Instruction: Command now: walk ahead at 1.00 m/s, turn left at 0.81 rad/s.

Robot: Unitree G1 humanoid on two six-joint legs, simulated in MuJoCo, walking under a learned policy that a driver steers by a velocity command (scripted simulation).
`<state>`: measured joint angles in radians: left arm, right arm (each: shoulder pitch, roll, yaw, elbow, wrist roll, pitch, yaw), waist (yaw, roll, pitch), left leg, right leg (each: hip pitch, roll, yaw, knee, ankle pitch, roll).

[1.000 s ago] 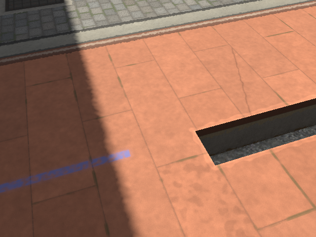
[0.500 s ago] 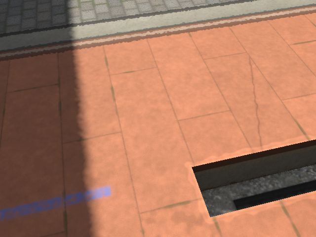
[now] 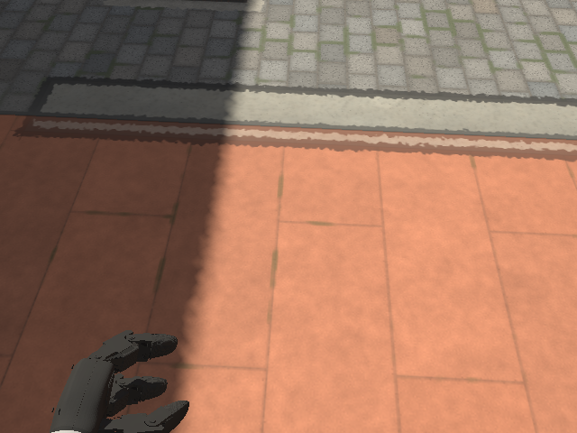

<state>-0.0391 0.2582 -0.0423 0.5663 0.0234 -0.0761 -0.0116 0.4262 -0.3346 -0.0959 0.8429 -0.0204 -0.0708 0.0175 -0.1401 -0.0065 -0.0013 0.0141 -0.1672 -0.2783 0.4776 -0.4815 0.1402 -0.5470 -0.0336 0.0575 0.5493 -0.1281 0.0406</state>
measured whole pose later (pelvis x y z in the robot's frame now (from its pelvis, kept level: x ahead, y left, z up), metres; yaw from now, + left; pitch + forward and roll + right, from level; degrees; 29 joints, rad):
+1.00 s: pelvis +0.89 +0.07 -0.02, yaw -7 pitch -1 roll -1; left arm 0.24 0.31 0.06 0.82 0.02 -0.02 -0.03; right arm 0.31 -0.23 0.00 0.84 -0.03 -0.10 -0.03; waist 0.03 -0.02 0.05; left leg -0.21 -0.03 0.05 1.45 -0.37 -0.02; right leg -0.45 0.17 -0.11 0.68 -0.24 -0.21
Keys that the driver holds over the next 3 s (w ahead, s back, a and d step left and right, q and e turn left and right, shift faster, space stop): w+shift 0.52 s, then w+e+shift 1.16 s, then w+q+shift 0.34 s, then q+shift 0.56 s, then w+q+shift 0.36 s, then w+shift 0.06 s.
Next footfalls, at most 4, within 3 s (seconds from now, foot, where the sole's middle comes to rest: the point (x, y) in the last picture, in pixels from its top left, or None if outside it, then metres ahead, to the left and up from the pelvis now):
0.02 right None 0.19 -0.15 -0.76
0.48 left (216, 401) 0.57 0.11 -0.76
0.92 right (226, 243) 1.01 0.06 -0.76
1.32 left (180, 144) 1.43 0.18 -0.76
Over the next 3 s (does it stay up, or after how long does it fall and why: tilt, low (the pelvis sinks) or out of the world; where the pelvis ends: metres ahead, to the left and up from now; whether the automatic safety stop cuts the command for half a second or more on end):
stays up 2.10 -0.54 0.03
